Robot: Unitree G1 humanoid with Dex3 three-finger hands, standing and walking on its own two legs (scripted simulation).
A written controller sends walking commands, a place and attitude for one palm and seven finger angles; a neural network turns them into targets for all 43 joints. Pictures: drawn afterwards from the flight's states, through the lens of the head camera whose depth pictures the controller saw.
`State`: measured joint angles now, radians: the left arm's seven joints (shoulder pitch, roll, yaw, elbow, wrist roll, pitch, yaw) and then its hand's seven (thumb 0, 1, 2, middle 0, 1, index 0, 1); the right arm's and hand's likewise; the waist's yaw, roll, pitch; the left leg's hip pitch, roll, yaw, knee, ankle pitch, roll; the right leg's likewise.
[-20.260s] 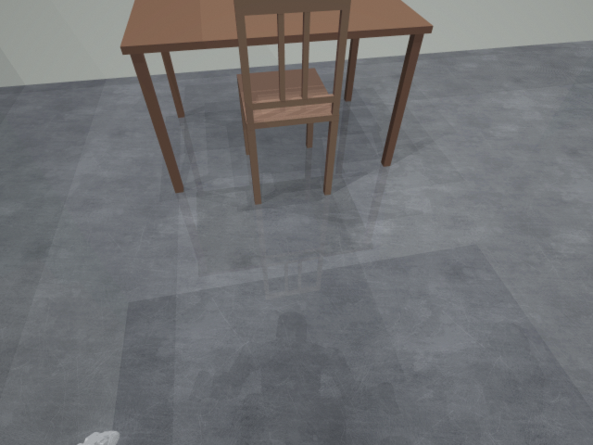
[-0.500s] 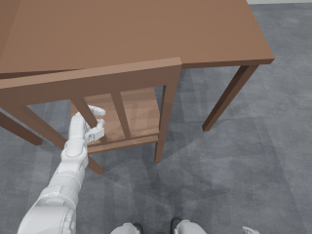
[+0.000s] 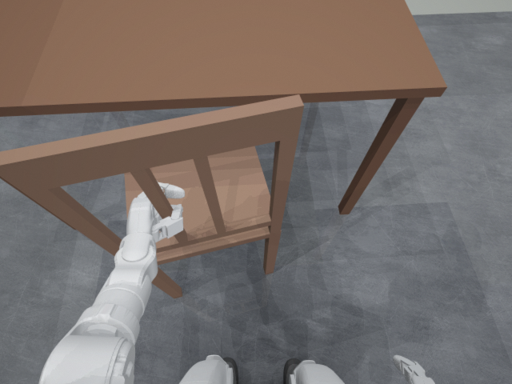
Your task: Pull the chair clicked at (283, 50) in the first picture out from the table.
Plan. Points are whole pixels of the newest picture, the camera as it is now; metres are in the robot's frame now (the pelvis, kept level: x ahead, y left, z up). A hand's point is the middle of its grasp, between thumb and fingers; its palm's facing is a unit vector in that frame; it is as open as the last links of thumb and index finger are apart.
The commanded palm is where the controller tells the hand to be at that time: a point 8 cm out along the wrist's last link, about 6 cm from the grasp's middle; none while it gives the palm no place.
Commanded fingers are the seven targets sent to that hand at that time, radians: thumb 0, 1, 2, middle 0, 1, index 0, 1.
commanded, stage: step backward, pulling the chair out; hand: left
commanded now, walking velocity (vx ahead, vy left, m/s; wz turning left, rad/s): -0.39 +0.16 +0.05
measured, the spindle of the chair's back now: (165, 210) +0.40 +0.17 -0.07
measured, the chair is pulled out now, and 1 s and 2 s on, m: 0.11 0.26 0.49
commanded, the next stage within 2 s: none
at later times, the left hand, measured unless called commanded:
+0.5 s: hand (171, 260) +0.31 +0.14 -0.06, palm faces +0.01 -0.99 -0.17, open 5.2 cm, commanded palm +0.29 +0.19 -0.06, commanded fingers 0.00 0.90 0.90 -0.50 -1.45 -0.50 -1.45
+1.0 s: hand (169, 314) +0.22 +0.14 -0.06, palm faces -0.01 -0.98 -0.18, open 5.1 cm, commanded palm +0.21 +0.19 -0.06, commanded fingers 0.00 0.90 0.90 -0.50 -1.45 -0.50 -1.45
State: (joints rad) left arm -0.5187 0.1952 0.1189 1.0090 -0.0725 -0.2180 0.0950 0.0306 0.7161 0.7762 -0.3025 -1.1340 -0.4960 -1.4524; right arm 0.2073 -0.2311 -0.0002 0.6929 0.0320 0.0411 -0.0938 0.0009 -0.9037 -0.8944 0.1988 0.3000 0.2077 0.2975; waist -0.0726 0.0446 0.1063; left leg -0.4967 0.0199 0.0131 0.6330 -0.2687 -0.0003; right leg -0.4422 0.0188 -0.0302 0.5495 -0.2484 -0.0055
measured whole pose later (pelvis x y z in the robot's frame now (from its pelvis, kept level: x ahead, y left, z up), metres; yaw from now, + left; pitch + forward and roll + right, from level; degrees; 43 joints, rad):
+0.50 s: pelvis -0.07 +0.02 +0.00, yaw +0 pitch +5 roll +0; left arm -0.56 0.18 0.07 1.04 -0.04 -0.21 0.08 0.03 0.70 0.78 -0.27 -1.12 -0.50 -1.45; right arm 0.21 -0.16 0.02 0.71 -0.01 0.00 -0.05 0.00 -0.90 -0.89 0.20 0.30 0.21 0.30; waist -0.05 0.02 0.17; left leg -0.39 0.03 0.02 0.55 -0.24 0.00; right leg -0.33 0.00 -0.01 0.53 -0.27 0.00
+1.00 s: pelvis -0.16 +0.02 +0.00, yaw +0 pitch +4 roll +0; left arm -0.54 0.19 0.04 0.96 -0.03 -0.19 0.10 0.01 0.71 0.76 -0.23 -1.15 -0.50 -1.45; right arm 0.19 -0.23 -0.03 0.67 0.00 -0.01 -0.07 0.00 -0.91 -0.90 0.19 0.30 0.20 0.30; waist -0.06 -0.01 0.18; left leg -0.39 0.04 -0.03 0.54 -0.23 -0.04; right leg -0.37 0.00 0.00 0.56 -0.25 -0.01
